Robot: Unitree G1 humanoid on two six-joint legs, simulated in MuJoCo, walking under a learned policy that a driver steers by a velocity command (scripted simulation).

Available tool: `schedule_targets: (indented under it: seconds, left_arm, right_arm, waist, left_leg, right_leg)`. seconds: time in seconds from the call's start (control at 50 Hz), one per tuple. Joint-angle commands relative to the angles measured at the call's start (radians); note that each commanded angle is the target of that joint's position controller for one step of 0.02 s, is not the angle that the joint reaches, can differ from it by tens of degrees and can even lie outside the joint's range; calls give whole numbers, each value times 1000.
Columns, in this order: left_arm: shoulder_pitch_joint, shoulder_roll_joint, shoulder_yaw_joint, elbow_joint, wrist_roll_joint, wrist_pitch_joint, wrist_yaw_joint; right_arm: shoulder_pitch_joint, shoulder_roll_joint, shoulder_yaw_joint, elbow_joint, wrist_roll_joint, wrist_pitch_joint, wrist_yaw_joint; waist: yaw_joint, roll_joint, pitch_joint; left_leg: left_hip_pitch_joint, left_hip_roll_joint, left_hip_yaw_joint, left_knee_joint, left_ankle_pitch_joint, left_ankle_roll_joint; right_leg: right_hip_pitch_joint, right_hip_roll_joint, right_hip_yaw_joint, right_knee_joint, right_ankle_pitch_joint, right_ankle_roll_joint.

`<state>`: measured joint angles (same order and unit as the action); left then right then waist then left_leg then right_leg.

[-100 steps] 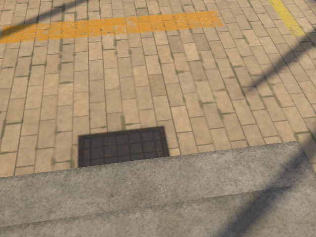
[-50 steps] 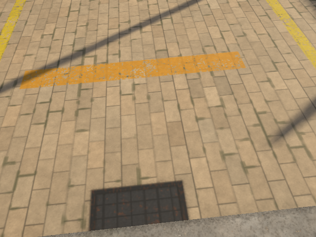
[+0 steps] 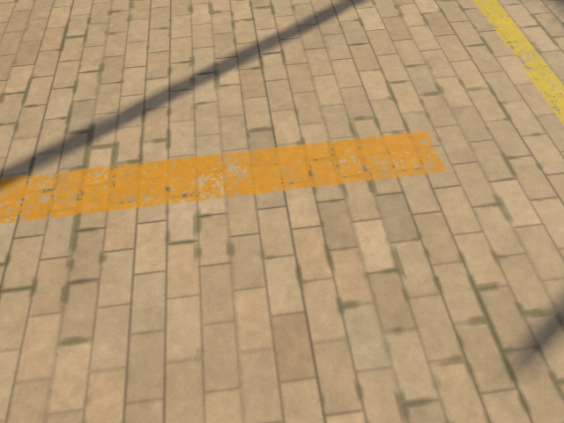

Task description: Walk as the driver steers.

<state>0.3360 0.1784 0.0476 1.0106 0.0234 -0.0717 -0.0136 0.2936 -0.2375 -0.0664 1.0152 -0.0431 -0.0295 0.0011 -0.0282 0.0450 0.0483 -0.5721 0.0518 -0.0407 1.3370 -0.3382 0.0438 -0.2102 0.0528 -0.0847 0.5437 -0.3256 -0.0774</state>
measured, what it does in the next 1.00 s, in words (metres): goes down, turning left: left foot 0.12 m lower, then right foot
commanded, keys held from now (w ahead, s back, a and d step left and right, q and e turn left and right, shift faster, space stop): w+q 0.62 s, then w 0.38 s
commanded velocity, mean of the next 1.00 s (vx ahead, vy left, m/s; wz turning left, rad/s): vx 0.50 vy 0.00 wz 0.36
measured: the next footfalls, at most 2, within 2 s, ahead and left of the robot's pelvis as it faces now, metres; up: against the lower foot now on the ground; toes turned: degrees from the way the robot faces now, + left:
left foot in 0.34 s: +0.36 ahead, +0.15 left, -0.12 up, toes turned +14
right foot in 0.80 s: +0.67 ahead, +0.06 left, -0.12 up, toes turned +22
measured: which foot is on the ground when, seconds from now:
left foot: up 0.00-0.32, down 0.34-0.82, up 0.84-1.00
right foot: down 0.00-0.36, up 0.38-0.78, down 0.80-1.00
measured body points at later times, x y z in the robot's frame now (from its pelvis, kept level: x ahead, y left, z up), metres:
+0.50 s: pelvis +0.30 +0.08 -0.12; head +0.35 +0.11 +0.33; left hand +0.26 +0.33 -0.27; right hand +0.45 -0.14 -0.26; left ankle +0.32 +0.14 -0.85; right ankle +0.24 -0.07 -0.70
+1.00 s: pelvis +0.58 +0.11 -0.10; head +0.61 +0.11 +0.34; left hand +0.53 +0.38 -0.23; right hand +0.74 -0.11 -0.25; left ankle +0.50 +0.22 -0.77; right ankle +0.63 +0.04 -0.85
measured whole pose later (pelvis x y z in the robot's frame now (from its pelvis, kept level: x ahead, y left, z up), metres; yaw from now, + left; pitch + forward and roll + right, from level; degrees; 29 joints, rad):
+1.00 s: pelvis +0.58 +0.11 -0.10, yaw +24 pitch +0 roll +0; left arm 0.27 0.22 0.05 0.93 0.02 -0.08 -0.01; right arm 0.27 -0.26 -0.07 0.92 -0.03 -0.05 0.02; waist 0.00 0.04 0.04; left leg -0.46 -0.01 -0.05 1.08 -0.31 0.07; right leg -0.21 0.04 -0.05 0.39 -0.19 -0.06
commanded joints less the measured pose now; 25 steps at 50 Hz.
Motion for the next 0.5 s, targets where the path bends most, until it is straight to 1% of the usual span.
schedule_targets:
  seconds: [0.02, 0.04, 0.06, 0.08, 0.1, 0.12, 0.14, 0.16, 0.18, 0.2, 0.22, 0.24, 0.26, 0.28, 0.3, 0.32, 0.34, 0.36, 0.38, 0.4, 0.42, 0.44, 0.46, 0.48, 0.5]
  left_arm:
    - [53, 184, 34, -22, -5, -38, 25]
    - [55, 178, 37, -16, 7, -42, 19]
    - [54, 122, 27, -5, -1, -56, 19]
    - [65, 116, 21, -7, -6, -62, 23]
    - [24, 111, 19, -16, -13, -69, 26]
    - [22, 103, 13, -19, -19, -69, 28]
    - [28, 105, 11, -16, -12, -68, 29]
    - [47, 107, 8, -11, -7, -63, 33]
    - [74, 107, 7, -3, 4, -60, 35]
    - [116, 108, 6, 9, 15, -57, 37]
    - [162, 113, 7, 19, 26, -53, 41]
    - [196, 115, 1, 34, 35, -41, 45]
    - [217, 124, 1, 42, 39, -33, 50]
    - [225, 138, 0, 44, 38, -23, 55]
    - [227, 153, 2, 46, 34, -15, 54]
    - [219, 174, 6, 46, 32, -9, 51]
    - [202, 182, 7, 43, 25, -3, 47]
    - [252, 159, 8, 49, 12, -3, 38]
    - [263, 110, 6, 17, -17, -2, 42]
    - [136, 177, 9, -68, -38, -13, 39]
    - [-23, 157, -3, -127, -26, -30, 29]
    - [-94, 171, 3, -126, -6, -31, 27]
    - [-84, 176, 6, -124, 10, -22, 18]
    - [-62, 164, 8, -112, 33, -6, 16]
    - [-69, 130, 5, -125, 38, 18, 11]
  right_arm:
    - [-15, -22, -2, -56, -17, 16, 27]
    - [19, -32, -6, -46, -12, 19, 29]
    - [-59, -56, -16, -73, 9, 6, 31]
    - [-103, -54, -14, -87, 12, -10, 36]
    - [-160, -48, -7, -105, 13, -26, 44]
    - [-188, -25, -2, -105, 14, -32, 55]
    - [-205, -13, 3, -107, 22, -30, 63]
    - [-232, -18, 3, -116, 26, -24, 66]
    - [-270, -22, 5, -128, 26, -18, 66]
    - [-321, -24, 7, -145, 23, -17, 64]
    - [-380, -22, 12, -164, 16, -19, 64]
    - [-427, -10, 18, -183, 9, -19, 63]
    - [-439, -9, 22, -185, 0, -19, 66]
    - [-420, -16, 22, -182, -2, -21, 66]
    - [-360, -35, 15, -168, -5, -22, 66]
    - [-247, -62, 2, -131, -11, -23, 59]
    - [-58, -82, -12, -65, -17, -27, 50]
    - [80, -170, -41, -26, -31, -36, 45]
    - [189, -227, -60, -12, -9, -36, 43]
    - [313, -241, -60, -23, 32, -20, 29]
    - [288, -242, -54, -32, 6, 2, -7]
    - [147, -183, -44, -61, 12, 11, -19]
    - [58, -153, -31, -90, 18, 2, -20]
    - [14, -130, -24, -95, 28, -12, -21]
    - [-13, -132, -23, -99, 39, -27, -19]
  waist:
    - [-8, -103, 68]
    - [-14, -131, 38]
    - [-1, -117, 52]
    - [13, -115, 34]
    - [7, -99, 36]
    - [24, -95, 10]
    - [33, -106, 23]
    - [44, -111, 47]
    - [63, -103, 89]
    - [92, -85, 128]
    - [127, -68, 158]
    - [155, -61, 165]
    - [170, -57, 176]
    - [163, -51, 168]
    - [134, -42, 133]
    - [85, -23, 68]
    - [-3, 3, -29]
    - [-38, 84, -136]
    - [-58, 220, -324]
    - [-152, 121, -509]
    - [-151, 99, -391]
    - [-110, -17, -206]
    - [-44, -32, -126]
    - [4, -68, -77]
    - [49, -92, -46]
  left_leg:
    - [-51, 36, -16, -277, 166, -49]
    - [-59, 30, -22, -277, 264, -32]
    - [-130, 32, -65, -399, 400, -15]
    - [-113, 21, -60, -494, 519, 8]
    - [-12, 13, -14, -640, 701, 18]
    - [109, -8, 22, -680, 836, 37]
    - [148, -5, 24, -699, 884, 48]
    - [130, 0, 12, -711, 865, 52]
    - [69, 7, 10, -740, 827, 54]
    - [-3, 12, 14, -785, 792, 54]
    - [-71, 17, 23, -838, 766, 53]
    - [-75, 21, 52, -887, 753, 55]
    - [-80, 18, 72, -924, 696, 61]
    - [-45, 22, 80, -959, 633, 73]
    - [39, 7, 102, -975, 567, 89]
    - [171, -39, 152, -960, 485, 103]
    - [403, -80, 199, -968, 491, 120]
    - [750, -4, 106, -816, 717, 162]
    - [1159, 271, -198, -556, 1231, 302]
    - [1284, 366, -432, -686, 1024, 407]
    - [1188, 346, -512, -898, 417, 376]
    - [954, 300, -459, -1002, 280, 312]
    - [752, 286, -429, -1015, 377, 312]
    - [576, 259, -404, -1014, 527, 306]
    - [419, 201, -319, -1042, 578, 285]
  right_leg:
    - [-74, -308, 245, -270, 554, -177]
    - [-32, -312, 208, -237, 608, -176]
    - [27, -269, 172, -220, 497, -133]
    - [43, -257, 146, -207, 443, -114]
    - [-39, -209, 73, -205, 283, -82]
    - [-94, -201, 50, -213, 166, -71]
    - [-118, -214, 49, -198, 83, -68]
    - [-97, -231, 62, -178, 55, -71]
    - [-43, -251, 69, -144, 47, -76]
    - [32, -267, 76, -105, 60, -80]
    - [109, -283, 82, -62, 77, -80]
    - [147, -280, 75, -21, 95, -82]
    - [189, -283, 79, 19, 157, -85]
    - [215, -292, 77, 73, 243, -87]
    - [225, -289, 59, 168, 383, -86]
    - [217, -277, 36, 327, 541, -85]
    - [139, -244, -2, 570, 597, -73]
    - [-145, -172, -57, 899, 200, -35]
    - [-539, -86, -32, 1318, -467, 25]
    - [-709, -75, 66, 1378, -390, 52]
    - [-863, -101, 88, 1225, -242, 47]
    - [-810, -147, 81, 1078, -118, 45]
    - [-698, -170, 101, 917, -52, 55]
    - [-576, -183, 125, 849, -25, 70]
    - [-467, -190, 131, 692, -15, 97]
